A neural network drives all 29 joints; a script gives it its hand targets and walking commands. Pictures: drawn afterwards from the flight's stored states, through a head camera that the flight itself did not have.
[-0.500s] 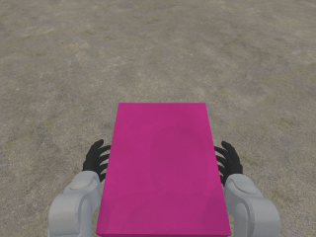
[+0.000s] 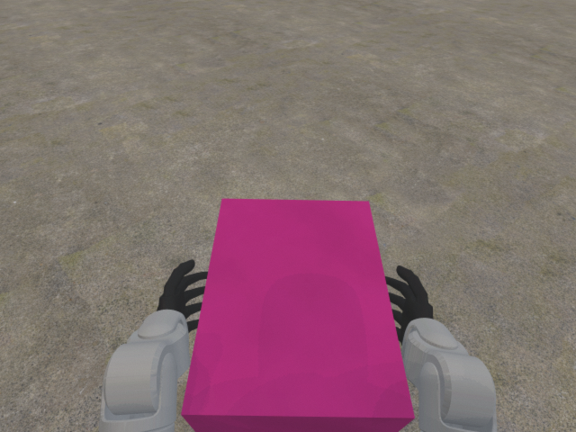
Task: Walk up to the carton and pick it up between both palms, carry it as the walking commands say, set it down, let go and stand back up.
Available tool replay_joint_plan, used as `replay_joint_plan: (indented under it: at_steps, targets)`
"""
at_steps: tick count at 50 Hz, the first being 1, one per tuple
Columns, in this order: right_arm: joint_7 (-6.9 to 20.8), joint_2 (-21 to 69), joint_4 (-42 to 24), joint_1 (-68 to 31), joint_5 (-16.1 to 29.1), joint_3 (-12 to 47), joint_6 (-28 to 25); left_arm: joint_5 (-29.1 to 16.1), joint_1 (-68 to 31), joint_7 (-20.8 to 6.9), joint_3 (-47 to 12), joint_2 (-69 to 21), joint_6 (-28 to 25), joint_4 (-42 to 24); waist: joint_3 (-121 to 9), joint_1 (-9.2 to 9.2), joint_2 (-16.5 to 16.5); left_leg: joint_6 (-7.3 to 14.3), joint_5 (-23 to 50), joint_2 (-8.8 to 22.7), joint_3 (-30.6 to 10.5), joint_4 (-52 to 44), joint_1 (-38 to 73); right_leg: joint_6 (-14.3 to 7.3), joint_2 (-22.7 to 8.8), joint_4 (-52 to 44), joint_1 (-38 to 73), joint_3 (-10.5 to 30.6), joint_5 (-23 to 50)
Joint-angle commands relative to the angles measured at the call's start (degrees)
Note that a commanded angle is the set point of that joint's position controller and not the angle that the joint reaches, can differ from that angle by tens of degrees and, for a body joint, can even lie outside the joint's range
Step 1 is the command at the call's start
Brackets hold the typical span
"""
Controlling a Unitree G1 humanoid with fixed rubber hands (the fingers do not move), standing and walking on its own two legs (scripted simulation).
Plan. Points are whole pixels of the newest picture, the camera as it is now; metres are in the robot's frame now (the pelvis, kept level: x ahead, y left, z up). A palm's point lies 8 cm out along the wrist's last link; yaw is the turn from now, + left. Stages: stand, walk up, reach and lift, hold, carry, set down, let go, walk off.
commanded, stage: carry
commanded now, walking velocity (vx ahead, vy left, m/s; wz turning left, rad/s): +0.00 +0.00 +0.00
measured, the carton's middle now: (292, 335) +0.27 +0.00 +0.00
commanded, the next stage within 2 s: hold in 1.96 s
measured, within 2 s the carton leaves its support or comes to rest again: neither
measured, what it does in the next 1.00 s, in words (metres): stands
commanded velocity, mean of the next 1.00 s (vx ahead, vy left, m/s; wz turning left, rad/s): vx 0.00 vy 0.00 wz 0.00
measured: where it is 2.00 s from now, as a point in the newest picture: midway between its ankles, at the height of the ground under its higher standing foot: outside the picture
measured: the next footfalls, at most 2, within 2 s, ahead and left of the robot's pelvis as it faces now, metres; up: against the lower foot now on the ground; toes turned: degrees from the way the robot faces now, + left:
none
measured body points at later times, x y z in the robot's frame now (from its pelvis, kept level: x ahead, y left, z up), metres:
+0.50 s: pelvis -0.03 +0.00 +0.00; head -0.06 +0.00 +0.45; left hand +0.24 +0.14 +0.04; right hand +0.24 -0.16 +0.05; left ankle -0.03 +0.10 -0.73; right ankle +0.02 -0.10 -0.73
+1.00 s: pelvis -0.03 +0.01 +0.00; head -0.04 +0.01 +0.45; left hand +0.25 +0.15 +0.04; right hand +0.25 -0.16 +0.04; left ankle -0.03 +0.10 -0.73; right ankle +0.02 -0.10 -0.73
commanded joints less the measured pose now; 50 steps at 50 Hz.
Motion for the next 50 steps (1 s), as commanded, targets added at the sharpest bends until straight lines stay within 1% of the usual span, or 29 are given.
replay_joint_plan:
  at_steps: [1,4,5,7,9,10,11,13,14,15,19,21,22,23,24,25,26,28,31,33,34,35,36,38,40,45,46,47,50]
  targets:
    - [5.37,40.15,-4.44,-22.32,11.31,31.32,-1.90,-10.97,-19.59,-5.59,-28.15,-39.68,-3.99,0.39,-9.14,0.90,-9.68,0.35,-2.30,2.24,-2.66,0.38,-2.92,-2.46,-11.09,-6.45,10.74,11.31,31.62]
    - [5.83,40.65,-3.59,-21.82,11.54,30.92,-3.13,-11.10,-20.65,-5.83,-28.70,-39.99,-5.36,-0.26,-9.83,0.79,-2.12,0.90,6.34,3.61,-3.72,-3.51,1.86,-1.77,-8.21,-6.31,7.63,8.01,22.35]
    - [6.06,38.74,0.33,-20.53,9.95,28.74,-3.61,-9.74,-20.45,-5.92,-27.17,-38.27,-5.98,2.71,-9.39,0.84,-0.57,1.06,7.08,4.26,-4.31,-4.69,2.29,-1.81,-7.44,-6.10,6.44,7.51,19.64]
    - [6.64,36.09,6.63,-21.24,7.53,25.70,-5.78,-7.23,-21.43,-6.35,-24.13,-35.35,-8.31,8.20,-8.56,0.89,-1.00,0.76,6.21,4.79,-4.43,-4.85,2.80,-1.72,-7.17,-7.28,5.30,8.33,18.57]
    - [7.27,37.64,6.56,-23.51,7.63,26.42,-8.35,-7.43,-23.45,-7.11,-24.81,-36.93,-10.68,8.29,-6.62,0.85,-1.52,0.59,3.60,4.59,-4.45,-5.38,2.44,-1.56,-7.09,-8.94,3.78,8.88,14.62]
    - [7.64,36.43,10.79,-24.55,5.86,24.50,-9.76,-5.73,-24.07,-7.54,-22.79,-35.92,-12.02,13.13,-5.91,0.82,-1.81,0.78,3.31,4.63,-4.62,-5.67,2.51,-1.68,-6.89,-9.17,2.90,8.90,12.69]
    - [7.86,37.61,9.39,-25.11,6.47,25.72,-10.97,-6.18,-24.16,-7.87,-23.70,-37.03,-13.18,11.87,-5.28,0.86,-1.64,0.71,2.88,4.70,-4.57,-5.79,2.53,-1.64,-6.65,-9.85,2.18,8.73,9.97]
    - [8.57,36.46,14.66,-25.64,4.27,23.78,-13.53,-4.27,-24.92,-8.62,-21.75,-35.72,-15.78,16.97,-5.91,0.90,-1.33,0.86,2.86,4.77,-4.62,-6.07,3.30,-1.64,-6.26,-10.68,1.70,8.50,6.83]
    - [9.02,38.41,12.68,-26.89,5.12,25.33,-14.61,-5.14,-26.71,-8.97,-23.32,-37.35,-17.03,14.23,-5.55,1.00,-1.15,0.97,2.62,4.90,-4.71,-6.29,3.09,-1.81,-6.07,-10.74,1.26,8.27,5.09]
    - [9.33,37.48,16.07,-27.21,3.97,24.22,-15.51,-3.69,-26.86,-9.17,-21.74,-36.05,-18.09,17.36,-5.67,1.06,-1.09,1.28,2.24,5.00,-4.87,-6.62,2.98,-1.83,-5.79,-10.82,1.03,8.11,3.32]
    - [10.02,36.80,16.06,-28.87,3.79,24.51,-18.50,-3.41,-27.53,-9.80,-22.29,-36.00,-21.00,18.08,-5.39,1.32,-0.13,2.12,-0.63,4.86,-5.19,-7.40,2.18,-1.79,-5.70,-12.10,0.29,7.89,-2.49]
    - [9.88,36.55,15.79,-28.43,3.98,24.59,-18.79,-3.51,-27.41,-9.55,-22.58,-35.72,-21.26,17.40,-4.85,1.39,0.82,2.50,-1.67,5.19,-5.69,-8.31,1.02,-1.60,-5.53,-11.75,0.88,7.31,-1.96]
    - [10.40,32.74,25.79,-26.09,-0.19,20.65,-19.51,0.55,-25.15,-10.11,-18.57,-31.84,-22.08,27.34,-5.00,1.43,0.47,2.66,-1.77,5.44,-5.86,-8.66,0.90,-1.54,-5.50,-11.71,1.35,7.25,-1.28]
    - [10.20,36.53,14.31,-29.60,4.55,25.40,-20.13,-4.14,-28.76,-9.84,-23.57,-35.94,-22.70,15.63,-5.00,1.47,0.70,2.47,-1.17,5.77,-5.93,-8.71,0.87,-1.45,-5.52,-11.48,1.43,7.18,-0.07]
    - [9.91,36.63,14.09,-29.31,4.86,25.15,-19.81,-4.68,-28.84,-9.54,-23.69,-36.17,-22.31,15.34,-5.03,1.51,1.52,2.72,-1.20,5.90,-6.27,-9.08,0.69,-1.35,-5.31,-11.00,1.56,6.98,0.70]
    - [10.23,34.26,21.93,-26.82,1.73,22.20,-19.82,-1.55,-26.66,-9.76,-21.01,-33.69,-22.28,22.92,-5.24,1.52,1.85,2.86,-1.54,6.00,-6.49,-9.41,0.48,-1.37,-5.15,-10.60,1.95,6.71,0.85]
    - [9.88,36.67,13.75,-28.96,4.99,25.34,-19.84,-4.72,-28.55,-9.37,-24.20,-36.36,-22.29,14.88,-5.27,1.59,2.42,2.87,-1.80,6.33,-6.82,-9.81,-0.06,-1.28,-5.12,-10.45,2.26,6.69,1.40]
    - [9.94,35.48,17.88,-27.51,3.44,24.11,-19.56,-3.00,-26.65,-9.31,-22.61,-35.09,-21.99,19.26,-6.35,1.64,2.29,2.96,-1.65,6.35,-6.72,-9.57,0.28,-1.22,-5.04,-10.12,2.81,6.58,2.16]
    - [9.67,36.77,13.95,-28.27,5.01,25.25,-19.26,-4.65,-27.50,-8.96,-24.15,-36.37,-21.68,15.04,-6.41,1.63,2.32,2.89,1.00,6.68,-6.72,-9.25,0.67,-1.08,-5.01,-9.29,3.10,6.15,4.75]
    - [10.10,35.87,19.04,-26.77,3.19,23.97,-19.29,-2.73,-26.32,-9.34,-22.56,-35.13,-21.81,19.71,-6.98,1.60,1.93,2.77,3.08,6.79,-6.65,-8.70,1.04,-1.27,-5.02,-8.77,3.23,6.23,6.47]
    - [9.96,37.21,14.22,-28.29,5.13,25.62,-19.37,-4.79,-28.15,-9.17,-24.52,-36.69,-21.87,14.74,-6.62,1.61,2.44,2.73,4.06,6.87,-6.62,-8.73,1.14,-1.21,-5.06,-8.63,3.00,6.33,7.15]
    - [10.22,35.94,18.46,-27.32,3.37,24.20,-19.37,-3.00,-26.87,-9.39,-22.96,-35.34,-21.86,19.14,-7.03,1.56,1.84,2.78,5.34,6.93,-6.51,-8.16,1.59,-1.28,-5.01,-8.47,3.06,6.45,8.54]
    - [10.07,37.33,14.85,-28.44,5.06,25.44,-19.44,-4.82,-28.45,-9.24,-24.44,-36.52,-21.98,14.88,-7.39,1.54,1.89,2.52,5.75,6.84,-6.25,-7.83,1.96,-1.38,-5.10,-8.64,3.24,6.51,9.17]
    - [10.21,37.00,16.50,-27.26,4.41,25.10,-19.35,-4.29,-27.41,-9.43,-23.98,-36.21,-21.87,16.74,-7.52,1.47,1.52,2.58,6.78,6.90,-6.36,-7.58,2.19,-1.45,-4.91,-8.06,3.06,6.38,9.80]
    - [10.03,37.89,12.58,-29.01,5.99,26.46,-19.36,-5.50,-28.14,-9.25,-24.96,-37.26,-21.78,13.54,-8.33,1.51,1.58,2.69,7.00,6.91,-6.45,-7.45,2.33,-1.50,-4.78,-7.80,3.40,6.44,10.20]
    - [10.39,37.11,16.64,-27.14,4.53,25.36,-19.20,-3.81,-25.89,-9.51,-23.44,-36.19,-21.73,17.51,-8.80,1.44,1.35,2.44,9.06,6.95,-6.20,-6.72,2.66,-1.60,-4.92,-7.13,3.74,6.36,12.41]
    - [10.42,38.34,14.04,-28.59,5.87,26.50,-19.42,-4.99,-27.53,-9.46,-24.66,-37.30,-21.99,14.43,-8.79,1.45,1.67,2.34,9.95,6.89,-6.06,-6.55,2.75,-1.50,-5.03,-6.96,3.70,6.38,12.91]
    - [10.73,37.50,17.48,-28.16,4.51,25.29,-19.51,-3.74,-27.25,-9.80,-23.60,-36.35,-22.06,17.63,-8.37,1.49,1.62,2.44,9.80,7.04,-6.29,-6.79,2.30,-1.49,-4.93,-6.96,3.66,6.35,12.37]
    - [10.55,39.08,12.97,-29.36,6.37,27.09,-19.40,-5.65,-28.17,-9.66,-25.43,-38.26,-21.91,13.49,-8.20,1.47,1.79,2.60,6.54,7.07,-6.66,-7.51,1.54,-1.51,-4.70,-6.95,3.57,6.25,10.07]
